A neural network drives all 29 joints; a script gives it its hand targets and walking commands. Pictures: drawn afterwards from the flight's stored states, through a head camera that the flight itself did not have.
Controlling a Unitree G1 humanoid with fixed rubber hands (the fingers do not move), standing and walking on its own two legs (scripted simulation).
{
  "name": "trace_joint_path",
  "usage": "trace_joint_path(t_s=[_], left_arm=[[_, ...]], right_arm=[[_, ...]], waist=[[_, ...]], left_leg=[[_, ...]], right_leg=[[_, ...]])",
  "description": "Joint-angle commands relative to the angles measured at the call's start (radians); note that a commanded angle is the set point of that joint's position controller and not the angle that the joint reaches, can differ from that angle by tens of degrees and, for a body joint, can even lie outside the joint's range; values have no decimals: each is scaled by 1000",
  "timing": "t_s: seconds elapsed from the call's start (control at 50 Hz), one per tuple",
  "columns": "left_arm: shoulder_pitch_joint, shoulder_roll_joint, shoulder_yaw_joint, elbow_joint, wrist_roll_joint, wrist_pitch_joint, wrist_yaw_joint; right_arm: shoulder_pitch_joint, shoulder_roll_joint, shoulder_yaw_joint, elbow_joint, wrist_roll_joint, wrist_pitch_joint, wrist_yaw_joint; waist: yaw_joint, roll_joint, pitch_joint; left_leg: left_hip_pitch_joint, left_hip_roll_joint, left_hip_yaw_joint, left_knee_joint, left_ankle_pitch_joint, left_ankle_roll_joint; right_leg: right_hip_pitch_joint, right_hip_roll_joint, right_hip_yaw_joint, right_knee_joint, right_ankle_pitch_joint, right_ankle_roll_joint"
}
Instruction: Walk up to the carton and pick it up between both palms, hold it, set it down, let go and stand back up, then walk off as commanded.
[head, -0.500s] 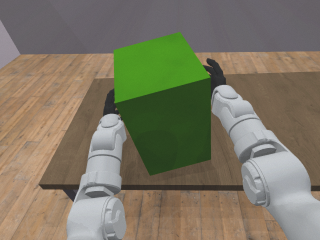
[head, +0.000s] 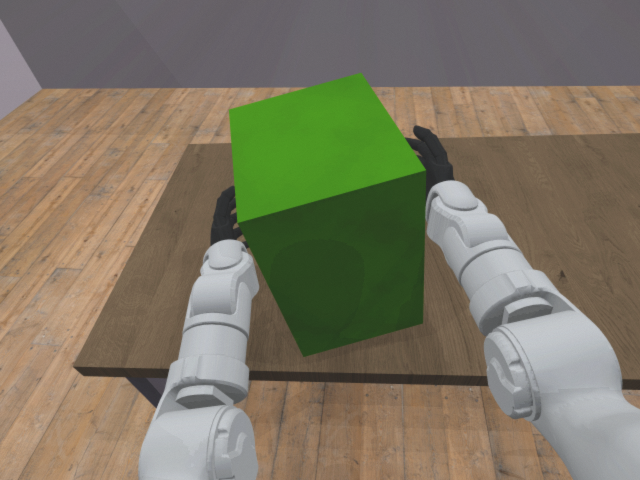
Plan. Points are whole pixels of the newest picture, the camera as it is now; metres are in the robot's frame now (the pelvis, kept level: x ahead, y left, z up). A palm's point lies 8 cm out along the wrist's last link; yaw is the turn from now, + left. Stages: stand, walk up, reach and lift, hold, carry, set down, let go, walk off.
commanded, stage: set down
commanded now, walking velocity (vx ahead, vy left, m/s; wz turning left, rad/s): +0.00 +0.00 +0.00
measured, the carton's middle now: (330, 221) +0.45 +0.03 +0.10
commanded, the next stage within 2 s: none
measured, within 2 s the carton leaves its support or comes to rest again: rests again in 1.14 s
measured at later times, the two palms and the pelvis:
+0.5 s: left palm (232, 255) +0.39 +0.16 +0.10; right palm (432, 196) +0.45 -0.10 +0.14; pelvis +0.01 +0.00 +0.00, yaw +0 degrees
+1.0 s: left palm (235, 266) +0.39 +0.16 +0.08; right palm (431, 208) +0.45 -0.10 +0.12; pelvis +0.01 +0.00 +0.00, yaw +0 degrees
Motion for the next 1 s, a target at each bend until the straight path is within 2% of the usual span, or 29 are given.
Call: trace_joint_path(t_s=[0.0,0.08,0.1,0.16,0.2,0.22,0.24,0.3,0.34,0.38,0.4,0.42,0.44,0.52,0.58,0.6,0.62,0.66,0.68,0.7,0.72,0.76,0.78,0.84,0.86,0.88,0.92,0.94,0.98], left_arm=[[-979,-530,-262,-310,26,-167,-108],[-953,-536,-266,-263,41,-167,-109],[-948,-521,-244,-249,53,-168,-111],[-950,-515,-224,-244,57,-184,-113],[-971,-539,-248,-261,46,-191,-114],[-956,-533,-227,-240,60,-196,-111],[-956,-536,-233,-246,51,-201,-116],[-963,-542,-251,-264,54,-221,-119],[-929,-546,-228,-251,61,-224,-117],[-927,-538,-225,-250,65,-228,-117],[-929,-525,-207,-247,81,-232,-116],[-941,-545,-230,-262,77,-233,-114],[-928,-545,-226,-241,86,-226,-116],[-906,-518,-182,-217,94,-249,-126],[-937,-547,-228,-267,76,-269,-122],[-899,-540,-210,-214,82,-265,-126],[-907,-527,-196,-227,91,-266,-126],[-883,-516,-174,-213,105,-281,-130],[-884,-523,-180,-209,113,-280,-130],[-874,-515,-168,-187,115,-283,-132],[-879,-513,-159,-180,115,-281,-134],[-875,-522,-171,-187,100,-296,-141],[-873,-524,-167,-195,108,-298,-143],[-861,-497,-146,-194,136,-305,-141],[-837,-498,-139,-155,131,-304,-146],[-833,-477,-104,-133,146,-304,-149],[-869,-487,-114,-186,151,-320,-149],[-859,-514,-151,-187,138,-329,-150],[-828,-504,-140,-139,143,-336,-148]], right_arm=[[-671,640,134,-204,-79,-67,183],[-665,606,95,-170,-106,-74,189],[-656,594,73,-154,-126,-72,191],[-659,612,72,-143,-130,-82,198],[-655,608,55,-134,-147,-91,200],[-647,619,70,-141,-144,-95,201],[-643,618,59,-145,-148,-97,198],[-645,644,75,-163,-160,-116,195],[-631,644,86,-150,-146,-115,198],[-618,624,63,-137,-162,-123,200],[-618,636,66,-125,-166,-125,200],[-615,636,52,-113,-164,-125,205],[-595,623,37,-109,-179,-124,203],[-608,644,42,-123,-198,-141,202],[-603,661,49,-136,-189,-155,202],[-606,647,46,-136,-192,-156,201],[-584,629,23,-113,-200,-156,206],[-597,653,36,-137,-211,-171,206],[-573,635,21,-105,-217,-168,207],[-589,647,23,-126,-219,-175,207],[-569,630,1,-99,-223,-170,210],[-576,648,22,-142,-225,-184,205],[-580,632,4,-133,-234,-188,205],[-537,633,-6,-79,-246,-188,209],[-537,621,-22,-90,-261,-192,207],[-550,639,-22,-96,-257,-194,211],[-514,633,-50,-53,-287,-198,219],[-532,631,-44,-92,-281,-215,220],[-546,627,-46,-115,-292,-227,217]], waist=[[158,-8,-754],[147,13,-749],[144,-7,-714],[165,-14,-729],[140,-5,-725],[166,-15,-721],[148,-16,-732],[144,-12,-757],[166,-16,-753],[152,-16,-749],[168,-15,-739],[155,14,-751],[139,-1,-720],[170,-34,-723],[148,-6,-776],[155,-38,-749],[148,-20,-722],[175,-42,-733],[155,-20,-711],[171,-28,-711],[157,-17,-687],[155,-59,-716],[137,-38,-709],[150,-22,-682],[143,-44,-673],[172,-58,-641],[150,-43,-653],[139,-39,-710],[145,-52,-718]], left_leg=[[135,-42,79,-21,360,21],[157,-34,80,-16,405,12],[164,-30,82,-23,383,16],[131,-36,97,-31,361,17],[151,-30,89,-31,374,14],[125,-30,90,-25,375,15],[124,-31,89,-33,350,16],[106,-39,92,-32,392,12],[102,-33,95,-33,389,13],[119,-32,99,-35,394,14],[99,-35,105,-39,378,14],[116,-30,101,-32,391,5],[117,-29,99,-37,372,9],[67,-34,115,-52,345,19],[95,-36,109,-35,395,8],[94,-33,116,-39,379,15],[70,-32,113,-46,350,12],[50,-32,122,-53,346,12],[77,-33,120,-55,363,12],[51,-34,124,-59,329,14],[46,-34,127,-57,323,16],[32,-30,123,-64,329,15],[38,-34,123,-67,329,12],[47,-33,137,-68,326,14],[33,-31,133,-75,301,18],[5,-37,144,-81,268,25],[25,-36,143,-75,300,17],[38,-35,144,-70,319,12],[35,-30,144,-57,339,14]], right_leg=[[442,18,65,-78,463,117],[396,29,51,-87,434,102],[392,25,56,-95,420,111],[409,16,59,-86,435,117],[396,24,51,-89,412,108],[406,19,60,-86,426,110],[414,11,60,-86,448,117],[442,15,57,-67,529,117],[455,10,65,-67,530,120],[440,12,61,-73,523,116],[446,4,66,-70,525,119],[427,10,56,-71,499,112],[431,5,61,-89,466,111],[472,-3,66,-71,524,125],[470,3,54,-56,571,120],[471,2,59,-65,567,125],[476,-11,69,-68,539,129],[494,-11,67,-58,564,129],[472,0,57,-65,531,119],[478,-11,65,-72,511,123],[469,-15,67,-71,503,123],[515,-19,67,-58,598,136],[518,-14,56,-55,585,136],[497,-14,63,-66,538,129],[490,-17,61,-70,531,132],[506,-22,71,-75,489,133],[503,-18,60,-60,512,134],[504,-14,56,-63,531,126],[490,-8,43,-59,549,125]])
